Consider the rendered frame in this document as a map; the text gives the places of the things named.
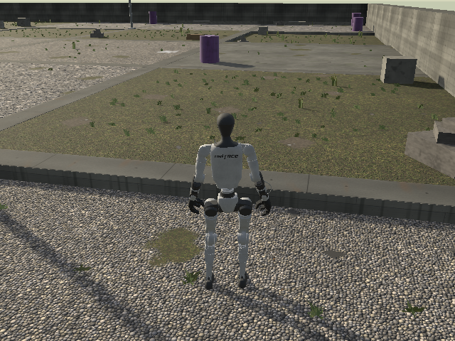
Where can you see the humanoid robot head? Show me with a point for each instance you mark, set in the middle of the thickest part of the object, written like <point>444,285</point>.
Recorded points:
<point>225,122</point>

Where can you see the left robot foot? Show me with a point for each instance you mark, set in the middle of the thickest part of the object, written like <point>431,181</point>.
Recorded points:
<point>209,283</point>

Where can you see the robot left hand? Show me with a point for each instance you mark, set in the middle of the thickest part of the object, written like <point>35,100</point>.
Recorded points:
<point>197,203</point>

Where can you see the right robot upper arm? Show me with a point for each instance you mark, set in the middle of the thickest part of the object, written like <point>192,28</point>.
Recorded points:
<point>249,151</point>

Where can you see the robot right hand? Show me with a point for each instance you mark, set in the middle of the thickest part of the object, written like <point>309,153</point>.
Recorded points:
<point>266,204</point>

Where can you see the right robot forearm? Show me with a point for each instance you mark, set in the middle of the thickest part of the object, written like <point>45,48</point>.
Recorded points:
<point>261,189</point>

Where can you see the left robot forearm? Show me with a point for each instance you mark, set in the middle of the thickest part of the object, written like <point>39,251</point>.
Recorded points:
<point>195,187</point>

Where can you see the left robot upper arm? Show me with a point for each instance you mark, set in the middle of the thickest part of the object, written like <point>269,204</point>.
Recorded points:
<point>203,152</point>

